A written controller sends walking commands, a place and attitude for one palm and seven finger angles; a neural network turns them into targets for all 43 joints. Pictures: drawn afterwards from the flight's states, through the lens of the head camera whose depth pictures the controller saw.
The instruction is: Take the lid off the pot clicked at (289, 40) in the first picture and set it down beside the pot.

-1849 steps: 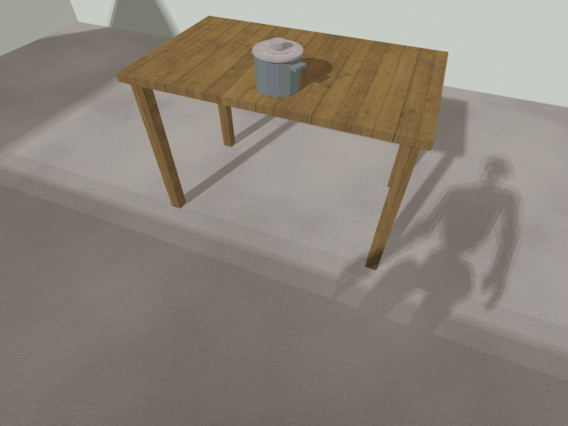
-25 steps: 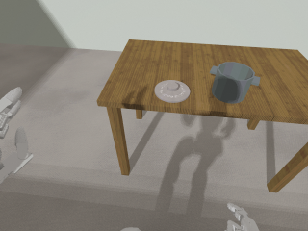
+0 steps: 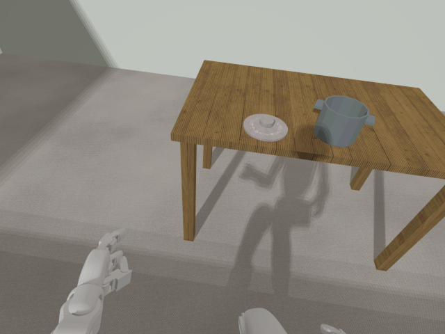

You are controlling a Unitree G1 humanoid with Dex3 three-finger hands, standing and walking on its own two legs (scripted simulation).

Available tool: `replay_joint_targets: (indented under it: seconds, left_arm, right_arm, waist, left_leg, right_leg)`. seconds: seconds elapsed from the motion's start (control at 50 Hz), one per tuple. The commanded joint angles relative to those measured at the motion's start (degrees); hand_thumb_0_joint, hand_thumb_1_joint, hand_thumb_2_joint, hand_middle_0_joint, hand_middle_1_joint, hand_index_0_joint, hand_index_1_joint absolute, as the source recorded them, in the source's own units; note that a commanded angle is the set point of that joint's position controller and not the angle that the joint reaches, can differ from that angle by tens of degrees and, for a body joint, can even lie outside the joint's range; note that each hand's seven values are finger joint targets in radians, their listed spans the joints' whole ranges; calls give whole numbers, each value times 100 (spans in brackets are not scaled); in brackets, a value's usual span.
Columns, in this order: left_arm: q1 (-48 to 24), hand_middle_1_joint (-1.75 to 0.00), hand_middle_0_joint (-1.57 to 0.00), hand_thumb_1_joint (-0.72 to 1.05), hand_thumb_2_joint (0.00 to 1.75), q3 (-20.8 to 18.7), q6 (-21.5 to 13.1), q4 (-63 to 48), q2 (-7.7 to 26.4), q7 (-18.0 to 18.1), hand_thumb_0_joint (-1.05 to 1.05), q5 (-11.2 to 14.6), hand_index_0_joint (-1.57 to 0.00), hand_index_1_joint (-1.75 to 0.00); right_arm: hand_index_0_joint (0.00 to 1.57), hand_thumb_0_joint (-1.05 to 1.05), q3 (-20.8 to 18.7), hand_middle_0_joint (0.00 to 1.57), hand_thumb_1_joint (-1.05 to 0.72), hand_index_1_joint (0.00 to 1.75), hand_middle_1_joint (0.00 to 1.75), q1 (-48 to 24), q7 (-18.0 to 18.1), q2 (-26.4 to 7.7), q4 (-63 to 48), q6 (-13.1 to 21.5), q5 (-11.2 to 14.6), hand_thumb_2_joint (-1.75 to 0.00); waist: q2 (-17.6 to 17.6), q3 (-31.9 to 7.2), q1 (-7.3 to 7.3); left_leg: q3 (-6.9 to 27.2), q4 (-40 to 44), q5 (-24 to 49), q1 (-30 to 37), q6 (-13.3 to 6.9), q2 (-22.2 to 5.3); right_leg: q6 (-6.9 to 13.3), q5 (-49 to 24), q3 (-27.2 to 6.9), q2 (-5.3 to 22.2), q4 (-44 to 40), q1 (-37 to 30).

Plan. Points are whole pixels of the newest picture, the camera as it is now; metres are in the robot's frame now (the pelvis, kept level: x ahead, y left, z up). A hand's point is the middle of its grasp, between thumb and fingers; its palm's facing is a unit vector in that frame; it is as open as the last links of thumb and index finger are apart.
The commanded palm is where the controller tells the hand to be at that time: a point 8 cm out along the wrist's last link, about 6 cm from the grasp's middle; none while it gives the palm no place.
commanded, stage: stop stepping back and stand still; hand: left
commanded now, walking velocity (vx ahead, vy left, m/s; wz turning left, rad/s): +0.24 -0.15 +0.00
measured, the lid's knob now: (266, 121) +0.81 -0.16 -0.04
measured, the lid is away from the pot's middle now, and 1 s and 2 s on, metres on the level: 0.25 0.25 0.25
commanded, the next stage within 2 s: let the arm hang, fingers relaxed in 0.96 s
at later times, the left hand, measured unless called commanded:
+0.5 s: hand out of the picture +0.12 +0.15 -0.15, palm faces -0.10 -0.97 -0.21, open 7.4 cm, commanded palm none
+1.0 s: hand out of the picture +0.12 +0.12 -0.16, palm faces -0.01 -0.97 -0.26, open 7.4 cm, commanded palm none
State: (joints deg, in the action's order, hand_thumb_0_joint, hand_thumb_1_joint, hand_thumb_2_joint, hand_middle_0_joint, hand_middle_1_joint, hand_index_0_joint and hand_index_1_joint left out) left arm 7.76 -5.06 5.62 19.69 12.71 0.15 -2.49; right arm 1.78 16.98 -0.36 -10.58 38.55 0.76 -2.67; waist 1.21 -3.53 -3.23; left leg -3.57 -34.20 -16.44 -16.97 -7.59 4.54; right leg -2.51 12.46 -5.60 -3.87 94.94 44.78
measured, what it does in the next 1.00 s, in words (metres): steps on the spot: right foot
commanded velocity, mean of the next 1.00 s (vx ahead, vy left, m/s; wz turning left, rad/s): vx -0.02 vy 0.02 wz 0.00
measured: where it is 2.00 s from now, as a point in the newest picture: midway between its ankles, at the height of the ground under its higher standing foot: outside the picture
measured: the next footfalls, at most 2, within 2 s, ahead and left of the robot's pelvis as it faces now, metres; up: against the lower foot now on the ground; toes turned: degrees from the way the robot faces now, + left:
right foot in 0.52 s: +0.05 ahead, -0.18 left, +0.00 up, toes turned -3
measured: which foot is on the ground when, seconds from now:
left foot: down 0.00-1.00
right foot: up 0.00-0.50, down 0.52-1.00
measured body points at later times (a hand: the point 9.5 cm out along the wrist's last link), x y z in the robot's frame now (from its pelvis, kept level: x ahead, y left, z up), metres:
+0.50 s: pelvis +0.02 -0.04 +0.01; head +0.04 -0.03 +0.46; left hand +0.12 +0.20 -0.13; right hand -0.10 -0.27 -0.12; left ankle +0.02 +0.03 -0.73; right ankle +0.01 -0.18 -0.72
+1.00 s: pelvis +0.05 -0.07 +0.01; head +0.10 -0.07 +0.45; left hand +0.12 +0.17 -0.14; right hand +0.09 -0.31 -0.15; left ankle +0.03 +0.03 -0.72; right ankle +0.01 -0.18 -0.73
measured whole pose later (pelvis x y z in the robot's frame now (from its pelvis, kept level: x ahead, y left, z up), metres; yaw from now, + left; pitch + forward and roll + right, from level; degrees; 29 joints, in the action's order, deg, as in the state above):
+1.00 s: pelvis +0.05 -0.07 +0.01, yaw -3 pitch +1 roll +0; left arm 12.1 -2.2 0.9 56.4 10.0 3.7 -0.8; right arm -3.4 11.2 2.2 -10.1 56.4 -1.3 -0.3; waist -0.3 4.4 -0.2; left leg -3.1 -33.2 -18.7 -13.9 -1.3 1.0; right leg 0.9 19.6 -0.5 -0.7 31.5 12.7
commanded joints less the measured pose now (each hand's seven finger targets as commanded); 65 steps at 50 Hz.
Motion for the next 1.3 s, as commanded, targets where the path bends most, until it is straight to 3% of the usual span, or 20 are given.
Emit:
replay_joint_targets:
  seconds: [0.0, 0.18, 0.32, 0.42, 0.46, 0.48, 0.5, 0.54, 0.58, 0.66, 0.72, 0.76, 0.84, 0.88, 0.94, 0.98, 1.02, 1.1, 1.14, 1.28]
  left_arm:
    - [-65, -30, -20, 90, 90, 201, -148, 398, 574, -123, 0, 41, -20, -30]
    - [386, -30, -20, 90, 90, 153, -403, 2090, 269, -227, 0, 38, -20, -30]
    - [16, -30, -20, 90, 90, 331, -408, 2595, 159, -174, 0, 104, -20, -30]
    - [538, -30, -20, 90, 90, 359, -452, 3110, 108, -47, 0, 194, -20, -30]
    - [804, -30, -20, 90, 90, 355, -544, 3342, 250, 73, 0, 212, -20, -30]
    - [938, -30, -20, 90, 90, 347, -578, 3446, 408, 145, 0, 189, -20, -30]
    - [934, -30, -20, 90, 90, 318, -584, 3477, 606, 188, 0, 194, -20, -30]
    - [427, -30, -20, 90, 90, 298, -606, 3399, 559, 217, 0, 219, -20, -30]
    - [409, -30, -20, 90, 90, 257, -696, 3467, 285, 283, 0, 249, -20, -30]
    - [725, -30, -20, 90, 90, 180, -684, 3493, 245, 400, 0, 241, -20, -30]
    - [870, -30, -20, 90, 90, 146, -609, 3401, 217, 446, 0, 218, -20, -30]
    - [757, -30, -20, 90, 90, 148, -558, 3318, 141, 442, 0, 209, -20, -30]
    - [623, -30, -20, 90, 90, 185, -489, 3254, 39, 372, 0, 185, -20, -30]
    - [784, -30, -20, 90, 90, 174, -508, 3315, 129, 367, 0, 169, -20, -30]
    - [921, -30, -20, 90, 90, 149, -579, 3412, 497, 396, 0, 130, -20, -30]
    - [802, -30, -20, 90, 90, 175, -603, 3461, 460, 404, 0, 140, -20, -30]
    - [685, -30, -20, 90, 90, 162, -596, 3424, 486, 402, 0, 130, -20, -30]
    - [763, -30, -20, 90, 90, 221, -602, 3433, 251, 344, 0, 185, -20, -30]
    - [799, -30, -20, 90, 90, 251, -559, 3579, 228, 315, 0, 183, -20, -30]
    - [974, -30, -20, 90, 90, 329, -603, 3889, 104, 250, 0, 175, -20, -30]
  right_arm:
    - [20, 0, -476, 20, -90, 30, 30, 67, 178, -1229, -50, 178, 155, -90]
    - [20, 0, -614, 20, -90, 30, 30, 998, 291, -976, 871, 202, 82, -90]
    - [20, 0, -595, 20, -90, 30, 30, 1494, 299, -980, 1458, 79, 47, -90]
    - [20, 0, -529, 20, -90, 30, 30, 1279, 264, -899, 1751, -2, 91, -90]
    - [20, 0, -431, 20, -90, 30, 30, 1292, 214, -538, 1876, -6, 155, -90]
    - [20, 0, -373, 20, -90, 30, 30, 1215, 197, -309, 1864, 5, 191, -90]
    - [20, 0, -361, 20, -90, 30, 30, 1181, 162, -215, 1887, -28, 178, -90]
    - [20, 0, -407, 20, -90, 30, 30, 1245, 99, -216, 2057, -122, 159, -90]
    - [20, 0, -397, 20, -90, 30, 30, 1092, 139, -243, 2099, -145, 181, -90]
    - [20, 0, -449, 20, -90, 30, 30, 818, 224, -283, 2100, -39, 235, -90]
    - [20, 0, -562, 20, -90, 30, 30, 774, 342, -349, 2003, -37, 253, -90]
    - [20, 0, -617, 20, -90, 30, 30, 716, 375, -434, 1965, -81, 247, -90]
    - [20, 0, -625, 20, -90, 30, 30, 254, 348, -513, 1781, -114, 200, -90]
    - [20, 0, -611, 20, -90, 30, 30, 68, 338, -469, 1703, -138, 204, -90]
    - [20, 0, -596, 20, -90, 30, 30, 13, 267, -308, 1596, -176, 245, -90]
    - [20, 0, -567, 20, -90, 30, 30, -159, 236, -279, 1625, -209, 266, -90]
    - [20, 0, -539, 20, -90, 30, 30, -215, 205, -283, 1645, -195, 261, -90]
    - [20, 0, -522, 20, -90, 30, 30, -26, 236, -480, 1851, -65, 214, -90]
    - [20, 0, -488, 20, -90, 30, 30, -187, 239, -435, 1916, -67, 214, -90]
    - [20, 0, -428, 20, -90, 30, 30, -93, 246, -325, 2124, -4, 219, -90]
  waist:
    - [-221, 672, 123]
    - [-1645, 102, -139]
    - [-1089, 354, -240]
    - [-747, 318, 152]
    - [34, 422, 280]
    - [781, 686, 309]
    - [950, 877, 249]
    - [717, 888, 46]
    - [1212, 973, 75]
    - [165, 288, 192]
    - [-691, -149, 193]
    - [-628, -204, 177]
    - [-706, 122, 246]
    - [-480, 149, 313]
    - [480, -6, 284]
    - [930, 115, 299]
    - [854, 254, 268]
    - [-132, 92, 228]
    - [-526, 429, 287]
    - [-494, 644, 284]
  left_leg:
    - [2508, 2175, -1696, 224, 78, -1874]
    - [1930, 2328, -2178, 1062, -97, -1698]
    - [2008, 2367, -1550, 915, -129, -1816]
    - [1533, 1907, -661, 199, 81, -1567]
    - [971, 1371, -547, -673, 345, -1154]
    - [470, 767, -663, -1162, 539, -686]
    - [236, 294, -752, -1110, 618, -429]
    - [375, 51, -535, -454, 638, -518]
    - [466, 292, 83, -366, 677, -639]
    - [512, 764, 2285, 314, 669, -897]
    - [659, 283, 5315, 1443, 413, -1314]
    - [832, 333, 5931, 1793, 230, -1525]
    - [961, 596, 5254, 1703, 34, -1643]
    - [746, 403, 4189, 1324, 285, -1347]
    - [222, -179, 1505, 360, 695, -668]
    - [328, -353, -545, -144, 752, -524]
    - [439, -41, -567, -68, 732, -612]
    - [832, 747, 2239, 1299, 461, -1225]
    - [955, 1069, 1651, 911, 346, -1266]
    - [819, 1396, 840, 814, 467, -1126]
  right_leg:
    - [-99, -670, -247, 267, -392, 945]
    - [133, 235, 602, 531, -2735, 277]
    - [166, 1090, 773, 565, -4584, -892]
    - [268, 641, 771, 391, -6590, -2847]
    - [385, 399, 109, 785, -7460, -4010]
    - [646, 831, -829, 1416, -7829, -4052]
    - [902, 1269, -1363, 1903, -8325, -3611]
    - [1011, 1409, -963, 1734, -8293, -2903]
    - [957, -593, -714, 1550, -7880, -3136]
    - [686, -3357, -294, 1343, -6634, -3734]
    - [460, -2847, 189, 1029, -6146, -3139]
    - [364, -1500, 355, 811, -5994, -2796]
    - [246, 332, 407, 613, -6258, -2615]
    - [340, -1204, 164, 779, -6632, -3028]
    - [818, -4372, -673, 1679, -6730, -3981]
    - [1056, -4450, -826, 1835, -6991, -4255]
    - [1125, -3729, -760, 1788, -7103, -4036]
    - [421, -1512, -88, 866, -6906, -3138]
    - [339, -644, 71, 753, -7110, -3226]
    - [363, -429, 13, 776, -7420, -3285]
